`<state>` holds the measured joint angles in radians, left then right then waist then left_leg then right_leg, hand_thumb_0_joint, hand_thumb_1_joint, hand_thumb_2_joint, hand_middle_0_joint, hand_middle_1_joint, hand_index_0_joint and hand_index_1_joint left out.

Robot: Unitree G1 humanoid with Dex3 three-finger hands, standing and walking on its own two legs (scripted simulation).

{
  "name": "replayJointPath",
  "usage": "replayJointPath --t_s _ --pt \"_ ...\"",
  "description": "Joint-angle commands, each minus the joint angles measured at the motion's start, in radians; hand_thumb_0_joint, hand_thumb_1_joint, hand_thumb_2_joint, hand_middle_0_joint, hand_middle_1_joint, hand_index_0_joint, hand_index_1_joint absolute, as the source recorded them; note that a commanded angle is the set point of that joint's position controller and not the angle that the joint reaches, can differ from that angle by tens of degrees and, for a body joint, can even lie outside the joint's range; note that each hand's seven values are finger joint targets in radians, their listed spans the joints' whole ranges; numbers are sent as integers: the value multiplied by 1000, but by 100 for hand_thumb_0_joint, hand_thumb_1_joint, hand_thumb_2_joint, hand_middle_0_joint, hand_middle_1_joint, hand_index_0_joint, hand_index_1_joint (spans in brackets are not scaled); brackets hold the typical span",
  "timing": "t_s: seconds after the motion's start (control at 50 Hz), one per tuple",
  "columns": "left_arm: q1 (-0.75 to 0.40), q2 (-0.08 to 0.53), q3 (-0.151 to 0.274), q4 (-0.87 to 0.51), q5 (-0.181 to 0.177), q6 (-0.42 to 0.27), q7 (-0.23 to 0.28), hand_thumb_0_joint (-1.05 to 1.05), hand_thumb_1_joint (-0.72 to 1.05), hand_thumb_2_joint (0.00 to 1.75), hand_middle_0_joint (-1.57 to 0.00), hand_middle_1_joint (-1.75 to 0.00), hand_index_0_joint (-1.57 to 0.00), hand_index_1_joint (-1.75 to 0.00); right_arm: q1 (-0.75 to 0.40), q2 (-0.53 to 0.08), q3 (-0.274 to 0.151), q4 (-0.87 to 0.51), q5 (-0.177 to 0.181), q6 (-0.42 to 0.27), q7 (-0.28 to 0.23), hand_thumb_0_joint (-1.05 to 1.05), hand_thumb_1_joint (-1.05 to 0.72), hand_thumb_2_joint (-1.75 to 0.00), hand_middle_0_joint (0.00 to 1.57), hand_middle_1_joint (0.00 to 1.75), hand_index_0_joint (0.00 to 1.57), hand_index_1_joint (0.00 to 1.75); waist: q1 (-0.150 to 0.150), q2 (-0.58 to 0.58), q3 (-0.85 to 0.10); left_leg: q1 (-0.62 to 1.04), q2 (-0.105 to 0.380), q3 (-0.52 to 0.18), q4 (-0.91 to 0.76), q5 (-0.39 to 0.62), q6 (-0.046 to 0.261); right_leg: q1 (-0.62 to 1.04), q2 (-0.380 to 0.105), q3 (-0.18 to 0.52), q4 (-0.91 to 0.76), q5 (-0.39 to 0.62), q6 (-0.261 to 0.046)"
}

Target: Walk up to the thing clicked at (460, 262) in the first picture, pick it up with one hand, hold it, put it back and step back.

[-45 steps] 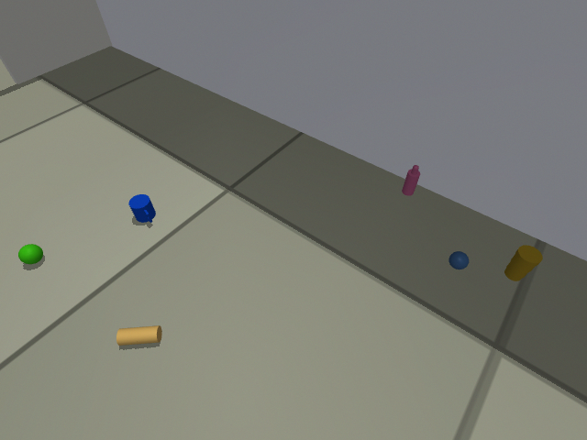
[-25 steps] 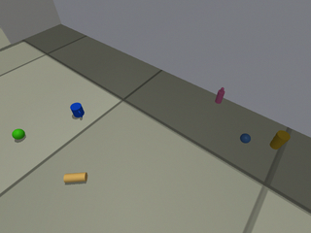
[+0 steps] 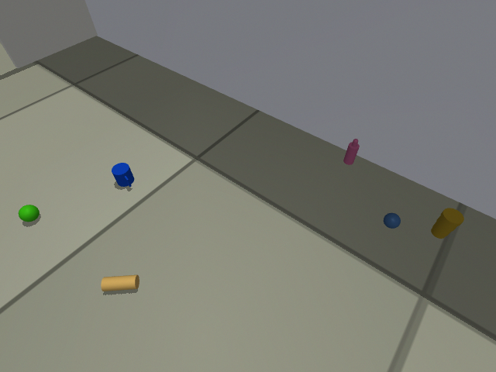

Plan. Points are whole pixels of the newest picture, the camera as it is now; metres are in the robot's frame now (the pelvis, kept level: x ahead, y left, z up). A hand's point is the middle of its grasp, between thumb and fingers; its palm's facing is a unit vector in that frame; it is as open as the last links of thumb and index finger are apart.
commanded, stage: stand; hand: left
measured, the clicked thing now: (391, 220) +0.88 -0.68 -0.75
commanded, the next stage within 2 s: walk up in 0.22 s
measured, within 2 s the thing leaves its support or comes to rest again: neither
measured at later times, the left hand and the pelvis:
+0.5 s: hand (137, 370) +0.16 +0.21 -0.15, palm faces -0.26 -0.90 -0.35, open 7.4 cm; pelvis +0.03 -0.05 -0.02, yaw -15 degrees
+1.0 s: hand (244, 257) +0.39 +0.02 -0.16, palm faces -0.60 -0.74 -0.31, open 7.4 cm; pelvis +0.16 -0.15 -0.02, yaw -34 degrees
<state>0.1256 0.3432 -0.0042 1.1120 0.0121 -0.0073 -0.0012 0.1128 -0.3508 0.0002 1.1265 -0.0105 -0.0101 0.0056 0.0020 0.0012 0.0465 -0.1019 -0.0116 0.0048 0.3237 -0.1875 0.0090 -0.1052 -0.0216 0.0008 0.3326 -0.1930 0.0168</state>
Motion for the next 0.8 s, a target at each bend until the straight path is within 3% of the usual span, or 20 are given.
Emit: replayJointPath --t_s 0.0,0.18,0.2,0.22,0.24,0.26,0.28,0.32,0.4,0.46,0.5,0.52,0.54,0.56,0.58,0.6,0.66,0.74,0.76,0.78 --pt "-39 212 38 -65 -2 -23 13 0 90 90 -20 -30 -20 -30 -39 -207 -35 -62 2 -25 -16 0 -90 -90 20 30 20 30 -1 -5 -75 3 135 -100 -43 179 18 17 -111 79 -39 162 -40" --pt "-36 211 36 -68 -2 -25 14 0 90 90 -20 -30 -20 -30 -38 -211 -39 -65 2 -26 -15 0 -90 -90 20 30 20 30 -1 -5 -72 17 137 -100 -40 197 17 15 -112 78 -43 178 -39" --pt "-16 288 132 -206 44 12 -46 0 90 90 -20 -30 -20 -30 15 -321 -122 -152 -7 -46 -18 0 -90 -90 20 30 20 30 -36 -58 -60 234 129 -34 91 -113 57 -312 -29 144 82 -11 -81" --pt "-96 248 120 -234 47 31 -71 0 90 90 -20 -30 -20 -30 120 -345 -142 -126 -9 -49 -24 0 -90 -90 20 30 20 30 -88 63 -15 340 262 -162 -19 -308 106 -561 -8 91 198 -208 -66" --pt "-169 224 125 -275 64 40 -84 0 90 90 -20 -30 -20 -30 183 -390 -160 -133 -6 -54 -33 0 -90 -90 20 30 20 30 -130 147 5 255 466 -325 -164 -329 184 -613 -19 56 440 -278 -29" --pt "-147 249 142 -285 69 48 -94 0 90 90 -20 -30 -20 -30 119 -398 -166 -174 -3 -60 -37 0 -90 -90 20 30 20 30 -93 77 4 142 569 -349 -176 -231 237 -576 -99 93 574 -272 -9" --pt "-100 249 145 -284 64 53 -102 0 90 90 -20 -30 -20 -30 83 -367 -159 -200 -8 -63 -37 0 -90 -90 20 30 20 30 -50 7 -8 84 544 -280 -171 -194 224 -534 -123 103 613 -235 -15" --pt "-3 232 149 -286 45 59 -127 0 90 90 -20 -30 -20 -30 2 -331 -156 -247 -18 -69 -37 0 -90 -90 20 30 20 30 11 69 -24 90 468 -125 -134 -157 190 -507 -153 105 581 -186 -10" --pt "-33 199 134 -322 28 45 -153 0 90 90 -20 -30 -20 -30 35 -345 -172 -263 -32 -75 -22 0 -90 -90 20 30 20 30 -29 137 34 -28 339 113 -60 -113 134 -345 -115 -15 395 -72 -11" --pt "30 224 145 -314 35 34 -151 0 90 90 -20 -30 -20 -30 5 -356 -176 -285 -33 -65 -15 0 -90 -90 20 30 20 30 1 122 0 -109 327 164 54 -143 130 -211 -56 -126 355 -81 -20" --pt "143 259 162 -287 39 21 -137 0 90 90 -20 -30 -20 -30 2 -336 -165 -301 -29 -54 -14 0 -90 -90 20 30 20 30 65 36 -46 -191 275 217 276 -173 106 -61 -3 -154 296 -75 -50" --pt "296 316 190 -249 35 10 -121 0 90 90 -20 -30 -20 -30 9 -292 -145 -312 -31 -47 -13 0 -90 -90 20 30 20 30 144 -153 -115 -280 195 248 604 -126 74 110 21 -75 208 -176 -96" --pt "370 426 215 -261 35 5 -101 0 90 90 -20 -30 -20 -30 3 -202 -106 -361 -11 -49 -5 0 -90 -90 20 30 20 30 171 -430 -52 -569 22 258 884 -428 7 147 -200 400 -32 -334 -208" --pt "325 469 220 -294 16 8 -103 0 90 90 -20 -30 -20 -30 -20 -259 -114 -387 -1 -50 -3 0 -90 -90 20 30 20 30 142 -351 -38 -621 50 49 905 -451 -9 82 -320 726 -149 -450 -313" --pt "259 448 220 -316 0 12 -91 0 90 90 -20 -30 -20 -30 -25 -304 -121 -372 8 -56 3 0 -90 -90 20 30 20 30 113 -193 -11 -594 109 -13 904 -380 -4 40 -319 685 -156 -524 -327" --pt "204 405 203 -335 -5 13 -80 0 90 90 -20 -30 -20 -30 17 -305 -121 -348 13 -65 9 0 -90 -90 20 30 20 30 80 -140 4 -570 123 -14 860 -338 4 18 -273 580 -114 -463 -301" --pt "106 348 177 -372 8 12 -74 0 90 90 -20 -30 -20 -30 147 -293 -120 -306 10 -76 8 0 -90 -90 20 30 20 30 10 -173 11 -348 120 28 601 -326 9 -190 -160 330 -39 -299 -236" --pt "82 334 165 -432 19 -5 -85 0 90 90 -20 -30 -20 -30 234 -280 -129 -318 -2 -80 3 0 -90 -90 20 30 20 30 -11 -172 -20 -234 81 42 411 -209 11 -251 -164 357 -22 -269 -239" --pt "55 328 162 -440 16 -5 -87 0 90 90 -20 -30 -20 -30 263 -285 -136 -314 -6 -88 -1 0 -90 -90 20 30 20 30 -36 -142 -22 -142 74 53 361 -159 9 -331 -148 334 16 -289 -224" --pt "-2 320 155 -457 15 -1 -87 0 90 90 -20 -30 -20 -30 346 -285 -145 -296 -9 -96 -7 0 -90 -90 20 30 20 30 -99 -106 -32 40 62 62 290 -52 5 -479 -112 284 113 -338 -193"
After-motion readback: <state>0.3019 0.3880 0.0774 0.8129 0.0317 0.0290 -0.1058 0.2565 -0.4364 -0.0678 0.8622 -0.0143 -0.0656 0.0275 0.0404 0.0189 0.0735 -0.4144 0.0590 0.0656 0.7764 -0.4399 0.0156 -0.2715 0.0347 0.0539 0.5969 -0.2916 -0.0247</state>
